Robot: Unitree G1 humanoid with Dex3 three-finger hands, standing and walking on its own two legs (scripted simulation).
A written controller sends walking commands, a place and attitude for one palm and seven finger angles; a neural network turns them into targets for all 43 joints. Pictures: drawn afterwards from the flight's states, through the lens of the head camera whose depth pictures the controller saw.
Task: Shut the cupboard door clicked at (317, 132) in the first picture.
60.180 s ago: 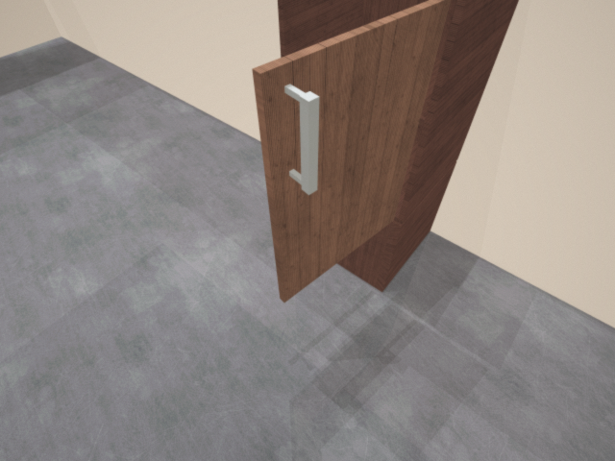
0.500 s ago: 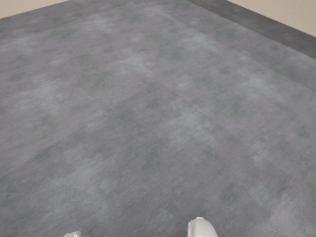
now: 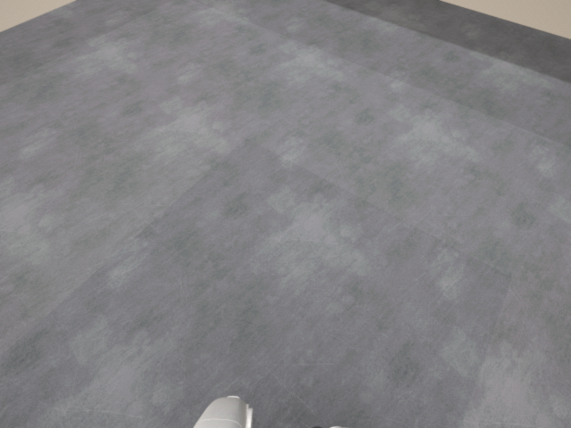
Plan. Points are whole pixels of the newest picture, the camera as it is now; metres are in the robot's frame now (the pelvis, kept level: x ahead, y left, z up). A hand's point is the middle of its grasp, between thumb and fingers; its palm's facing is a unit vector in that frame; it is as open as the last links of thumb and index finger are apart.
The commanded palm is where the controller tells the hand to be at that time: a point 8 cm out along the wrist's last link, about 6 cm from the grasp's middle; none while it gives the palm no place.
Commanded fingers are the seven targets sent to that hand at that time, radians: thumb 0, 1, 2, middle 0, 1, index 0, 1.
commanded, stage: turn to face it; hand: left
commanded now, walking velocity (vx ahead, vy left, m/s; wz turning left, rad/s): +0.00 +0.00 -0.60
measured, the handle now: out of the picture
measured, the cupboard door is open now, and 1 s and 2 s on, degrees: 19 19 19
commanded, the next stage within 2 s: none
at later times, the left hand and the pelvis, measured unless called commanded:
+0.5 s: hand (159, 373) +0.21 +0.22 -0.15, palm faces -0.28 -0.93 -0.25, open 7.4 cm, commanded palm none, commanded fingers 0.00 0.90 0.90 -0.20 -0.30 -0.20 -0.30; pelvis +0.04 +0.04 +0.00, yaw -20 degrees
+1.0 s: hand (201, 352) +0.25 +0.16 -0.18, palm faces -0.53 -0.82 -0.19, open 7.4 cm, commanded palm none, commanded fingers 0.00 0.90 0.90 -0.20 -0.30 -0.20 -0.30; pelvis +0.07 +0.04 -0.01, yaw -36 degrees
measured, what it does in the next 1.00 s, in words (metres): steps on the spot, turning right: left foot, then right foot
